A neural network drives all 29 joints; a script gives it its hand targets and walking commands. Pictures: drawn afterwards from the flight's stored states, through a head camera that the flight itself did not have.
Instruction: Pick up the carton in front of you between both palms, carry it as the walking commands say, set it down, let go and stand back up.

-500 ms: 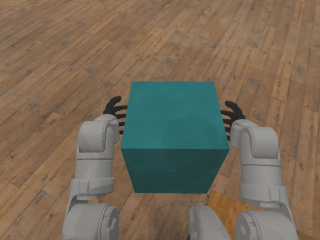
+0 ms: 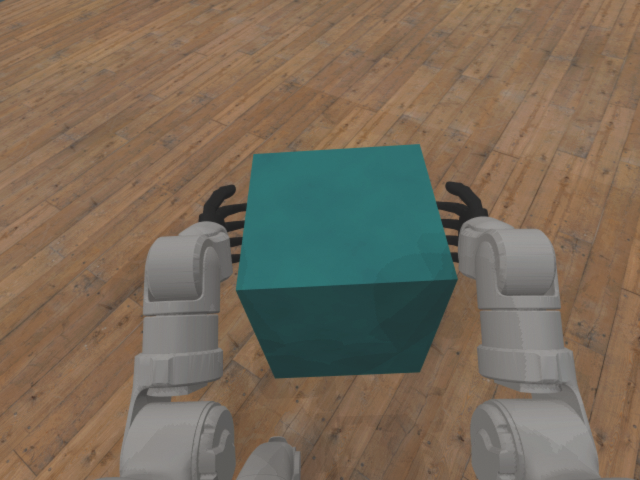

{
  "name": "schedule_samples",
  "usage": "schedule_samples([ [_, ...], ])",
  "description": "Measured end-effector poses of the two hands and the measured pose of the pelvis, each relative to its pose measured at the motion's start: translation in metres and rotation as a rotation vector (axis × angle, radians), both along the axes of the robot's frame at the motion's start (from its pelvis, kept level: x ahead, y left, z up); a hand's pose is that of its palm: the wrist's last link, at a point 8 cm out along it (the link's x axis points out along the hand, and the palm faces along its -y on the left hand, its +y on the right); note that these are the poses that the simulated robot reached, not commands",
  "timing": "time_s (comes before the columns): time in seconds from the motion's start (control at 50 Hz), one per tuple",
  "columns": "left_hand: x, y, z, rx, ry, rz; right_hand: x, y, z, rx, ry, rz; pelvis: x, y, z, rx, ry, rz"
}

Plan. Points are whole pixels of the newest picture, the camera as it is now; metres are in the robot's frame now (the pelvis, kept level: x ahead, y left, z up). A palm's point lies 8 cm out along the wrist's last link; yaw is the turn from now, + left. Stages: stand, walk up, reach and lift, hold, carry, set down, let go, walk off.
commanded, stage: carry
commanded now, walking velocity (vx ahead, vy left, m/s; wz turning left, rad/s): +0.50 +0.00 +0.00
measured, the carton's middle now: (341, 270) +0.37 +0.01 +0.03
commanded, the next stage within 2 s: none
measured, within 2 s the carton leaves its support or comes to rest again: neither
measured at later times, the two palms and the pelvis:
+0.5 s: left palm (247, 97) +0.66 +0.17 +0.11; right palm (430, 100) +0.64 -0.12 +0.11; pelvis +0.29 +0.04 +0.01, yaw -2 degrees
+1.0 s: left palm (275, 33) +0.89 +0.15 +0.10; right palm (424, 33) +0.90 -0.15 +0.09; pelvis +0.62 +0.00 +0.01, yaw +0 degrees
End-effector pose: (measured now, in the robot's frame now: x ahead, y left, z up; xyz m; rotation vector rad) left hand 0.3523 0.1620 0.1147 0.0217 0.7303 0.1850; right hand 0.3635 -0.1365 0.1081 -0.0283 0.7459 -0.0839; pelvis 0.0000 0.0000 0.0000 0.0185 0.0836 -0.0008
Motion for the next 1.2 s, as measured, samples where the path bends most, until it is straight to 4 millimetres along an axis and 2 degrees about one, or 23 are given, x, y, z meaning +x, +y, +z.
schedule_samples([
  [0.08,0.053,0.002,0.012,-0.009,-0.024,-0.013,0.047,0.002,0.011,0.007,-0.024,-0.025,0.049,0.008,0.002,-0.002,0.007,-0.008],
  [0.14,0.094,0.007,0.011,-0.012,-0.019,-0.030,0.083,0.007,0.012,0.002,-0.018,-0.043,0.092,0.018,-0.001,-0.008,0.006,-0.012],
  [0.24,0.168,0.020,-0.008,-0.024,-0.012,-0.073,0.147,0.019,0.002,-0.038,-0.013,-0.067,0.163,0.037,-0.020,-0.005,-0.007,-0.031],
  [0.32,0.210,0.022,-0.025,-0.032,0.065,-0.105,0.179,0.022,-0.014,-0.056,0.064,-0.088,0.202,0.045,-0.012,-0.020,-0.003,-0.044],
  [0.38,0.241,0.020,-0.027,-0.034,0.088,-0.121,0.204,0.020,-0.017,-0.057,0.088,-0.101,0.230,0.048,-0.003,-0.031,0.001,-0.044],
  [0.48,0.300,0.014,-0.013,-0.049,0.035,-0.117,0.262,0.015,-0.003,-0.041,0.034,-0.121,0.282,0.045,0.005,-0.040,0.012,-0.040],
  [0.58,0.362,0.004,0.002,-0.057,-0.034,-0.092,0.329,0.004,0.011,-0.011,-0.035,-0.128,0.348,0.032,0.002,-0.033,0.016,-0.039],
  [0.68,0.423,-0.014,-0.001,-0.045,-0.070,-0.059,0.397,-0.014,0.001,0.021,-0.072,-0.116,0.428,0.010,-0.017,-0.026,-0.001,-0.023],
  [0.72,0.440,-0.020,-0.008,-0.031,-0.047,-0.045,0.418,-0.020,-0.009,0.035,-0.047,-0.106,0.452,0.004,-0.016,-0.037,-0.002,-0.011],
  [0.78,0.454,-0.023,-0.022,-0.037,0.026,-0.009,0.440,-0.023,-0.022,0.052,0.026,-0.098,0.485,-0.003,-0.006,-0.015,0.001,0.003],
  [0.86,0.473,-0.020,-0.027,-0.062,0.049,0.047,0.467,-0.021,-0.029,0.084,0.054,-0.099,0.530,-0.007,0.006,0.009,0.003,0.001],
  [0.94,0.507,-0.014,-0.018,-0.055,-0.005,0.045,0.500,-0.015,-0.022,0.087,-0.001,-0.096,0.578,-0.006,0.010,0.015,0.000,-0.005],
  [1.04,0.567,-0.005,-0.011,-0.056,-0.062,0.017,0.556,-0.006,-0.012,0.055,-0.061,-0.090,0.648,0.006,0.004,0.004,-0.011,-0.009],
  [1.14,0.643,0.011,-0.026,-0.077,-0.092,-0.012,0.625,0.010,-0.018,0.028,-0.094,-0.110,0.729,0.026,-0.020,-0.009,-0.036,-0.032],
  [1.2,0.683,0.017,-0.041,-0.086,-0.039,-0.033,0.659,0.017,-0.029,0.003,-0.043,-0.120,0.764,0.036,-0.021,0.002,-0.033,-0.049],
])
